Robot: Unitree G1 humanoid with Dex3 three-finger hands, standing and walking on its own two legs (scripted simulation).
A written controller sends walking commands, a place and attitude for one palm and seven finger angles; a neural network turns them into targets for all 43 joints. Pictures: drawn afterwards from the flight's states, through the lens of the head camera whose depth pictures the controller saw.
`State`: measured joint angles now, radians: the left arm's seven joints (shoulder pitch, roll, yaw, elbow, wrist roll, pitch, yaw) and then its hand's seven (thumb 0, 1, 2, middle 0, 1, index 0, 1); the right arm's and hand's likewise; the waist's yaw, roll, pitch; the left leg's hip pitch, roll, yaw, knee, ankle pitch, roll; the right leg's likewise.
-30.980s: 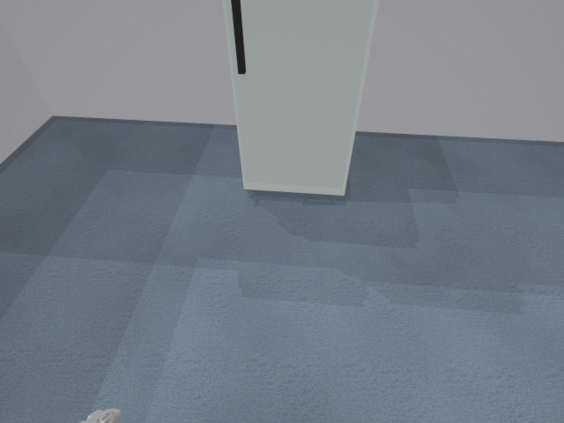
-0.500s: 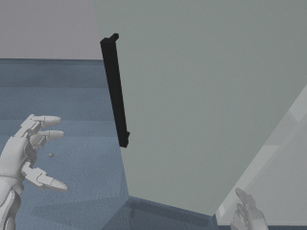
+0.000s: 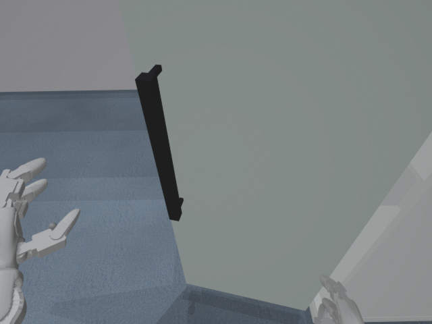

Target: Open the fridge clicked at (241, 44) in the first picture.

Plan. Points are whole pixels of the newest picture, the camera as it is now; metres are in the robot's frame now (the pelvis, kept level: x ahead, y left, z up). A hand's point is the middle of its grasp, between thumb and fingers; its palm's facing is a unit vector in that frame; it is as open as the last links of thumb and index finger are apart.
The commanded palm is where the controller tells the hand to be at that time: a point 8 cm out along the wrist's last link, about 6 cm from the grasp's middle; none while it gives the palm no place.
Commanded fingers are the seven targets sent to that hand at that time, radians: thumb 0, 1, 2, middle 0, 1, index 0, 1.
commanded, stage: draw the hand back to the body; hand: left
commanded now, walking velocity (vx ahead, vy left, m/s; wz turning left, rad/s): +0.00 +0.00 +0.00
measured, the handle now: (168, 156) +0.41 +0.16 +0.10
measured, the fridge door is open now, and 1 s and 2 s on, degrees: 77 77 77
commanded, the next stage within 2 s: step back with the hand held close in 0.50 s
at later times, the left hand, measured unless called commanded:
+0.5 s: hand (54, 230) +0.19 +0.26 +0.16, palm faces +0.48 -0.79 -0.38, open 7.5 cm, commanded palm +0.14 +0.29 +0.17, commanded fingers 0.00 0.90 0.90 -0.20 -0.30 -0.20 -0.30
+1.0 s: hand (38, 244) +0.16 +0.27 +0.16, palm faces +0.35 -0.80 -0.49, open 7.4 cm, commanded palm +0.10 +0.31 +0.18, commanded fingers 0.00 0.90 0.90 -0.20 -0.30 -0.20 -0.30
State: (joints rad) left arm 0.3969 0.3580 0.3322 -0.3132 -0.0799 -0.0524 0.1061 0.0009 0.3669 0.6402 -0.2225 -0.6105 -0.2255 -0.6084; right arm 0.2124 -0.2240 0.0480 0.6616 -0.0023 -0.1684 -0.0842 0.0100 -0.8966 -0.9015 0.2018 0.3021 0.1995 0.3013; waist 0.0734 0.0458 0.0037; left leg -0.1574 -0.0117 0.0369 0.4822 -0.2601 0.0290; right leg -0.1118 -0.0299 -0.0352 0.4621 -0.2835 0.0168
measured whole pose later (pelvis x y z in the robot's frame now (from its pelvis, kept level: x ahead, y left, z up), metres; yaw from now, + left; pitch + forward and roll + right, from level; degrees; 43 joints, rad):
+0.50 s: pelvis +0.00 -0.02 +0.00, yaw +0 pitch -5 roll +0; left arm 0.44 0.36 0.34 -0.36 -0.08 -0.04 0.10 0.01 0.88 0.89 -0.21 -0.31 -0.21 -0.31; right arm 0.20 -0.22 0.03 0.66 -0.01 -0.14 -0.09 0.01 -0.90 -0.90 0.20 0.30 0.20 0.30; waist 0.09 0.05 0.01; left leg -0.12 0.01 0.02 0.44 -0.25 0.01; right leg -0.07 -0.01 -0.05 0.42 -0.27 0.00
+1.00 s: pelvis -0.04 +0.01 +0.00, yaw -1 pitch +0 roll -1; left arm 0.56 0.45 0.41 -0.52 -0.07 -0.15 0.11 0.02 0.89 0.89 -0.21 -0.30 -0.21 -0.30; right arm 0.18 -0.22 0.01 0.54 0.00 -0.01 -0.09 0.01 -0.90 -0.90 0.20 0.30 0.20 0.30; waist 0.01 -0.01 0.05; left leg -0.30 -0.01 0.05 0.50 -0.20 0.04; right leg -0.25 -0.03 -0.03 0.46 -0.21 0.03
